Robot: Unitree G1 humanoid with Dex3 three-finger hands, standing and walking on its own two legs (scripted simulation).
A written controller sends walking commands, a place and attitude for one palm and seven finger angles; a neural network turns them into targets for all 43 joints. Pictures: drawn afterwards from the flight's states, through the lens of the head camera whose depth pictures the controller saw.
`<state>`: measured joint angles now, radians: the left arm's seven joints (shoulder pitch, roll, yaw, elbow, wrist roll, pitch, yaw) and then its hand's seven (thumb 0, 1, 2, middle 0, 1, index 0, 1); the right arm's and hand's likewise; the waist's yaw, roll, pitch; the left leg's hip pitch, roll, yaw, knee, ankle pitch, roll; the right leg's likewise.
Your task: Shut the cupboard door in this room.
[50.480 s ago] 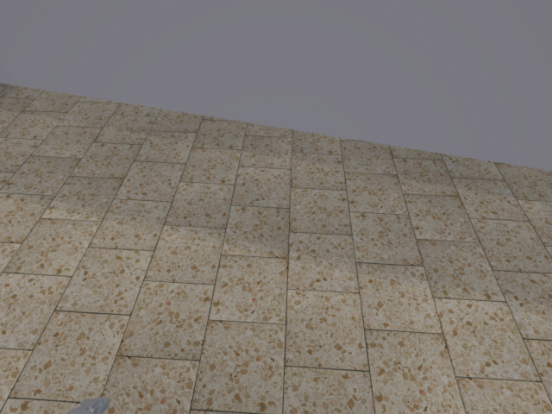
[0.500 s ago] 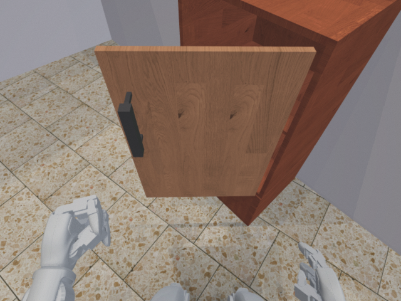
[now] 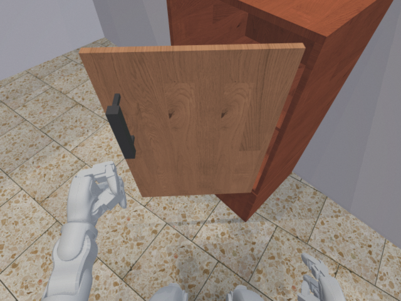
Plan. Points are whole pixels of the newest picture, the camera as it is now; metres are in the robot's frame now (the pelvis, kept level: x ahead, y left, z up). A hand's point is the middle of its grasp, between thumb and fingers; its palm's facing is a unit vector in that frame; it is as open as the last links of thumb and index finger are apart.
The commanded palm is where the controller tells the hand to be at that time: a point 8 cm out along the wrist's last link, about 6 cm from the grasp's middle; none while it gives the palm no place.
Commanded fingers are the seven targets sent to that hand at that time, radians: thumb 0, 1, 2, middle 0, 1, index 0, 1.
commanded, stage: bring the fist close to the handle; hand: left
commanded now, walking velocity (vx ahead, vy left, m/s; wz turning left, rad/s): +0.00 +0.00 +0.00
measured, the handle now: (123, 127) +0.47 +0.21 +0.05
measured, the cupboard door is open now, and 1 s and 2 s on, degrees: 48 48 34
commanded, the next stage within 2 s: push the door shut along its arc in 0.88 s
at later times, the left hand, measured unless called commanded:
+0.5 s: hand (140, 157) +0.38 +0.15 +0.06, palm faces +0.10 -1.00 -0.02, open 3.1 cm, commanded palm +0.36 +0.20 +0.06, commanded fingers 0.00 0.90 0.90 -1.30 -1.50 -1.30 -1.50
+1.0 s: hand (137, 157) +0.38 +0.15 +0.06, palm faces +0.11 -0.99 -0.02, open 3.1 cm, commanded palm +0.35 +0.20 +0.06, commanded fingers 0.00 0.90 0.90 -1.30 -1.50 -1.30 -1.50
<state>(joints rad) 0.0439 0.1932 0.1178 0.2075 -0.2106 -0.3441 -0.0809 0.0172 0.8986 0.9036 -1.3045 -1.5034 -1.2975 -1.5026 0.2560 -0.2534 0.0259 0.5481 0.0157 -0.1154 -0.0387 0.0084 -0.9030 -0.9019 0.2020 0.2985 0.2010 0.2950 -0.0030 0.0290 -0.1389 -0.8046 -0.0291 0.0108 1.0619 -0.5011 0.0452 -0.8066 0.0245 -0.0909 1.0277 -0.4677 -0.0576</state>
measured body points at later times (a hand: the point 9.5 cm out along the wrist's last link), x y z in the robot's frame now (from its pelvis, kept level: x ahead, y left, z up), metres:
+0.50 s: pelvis +0.00 +0.00 +0.00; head +0.07 +0.00 +0.45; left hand +0.37 +0.20 +0.06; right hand +0.13 -0.25 -0.11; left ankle +0.01 +0.09 -0.67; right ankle +0.02 -0.09 -0.67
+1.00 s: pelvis +0.00 +0.00 +0.00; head +0.07 +0.00 +0.45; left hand +0.37 +0.21 +0.06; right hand +0.11 -0.25 -0.11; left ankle +0.01 +0.09 -0.67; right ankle +0.02 -0.09 -0.67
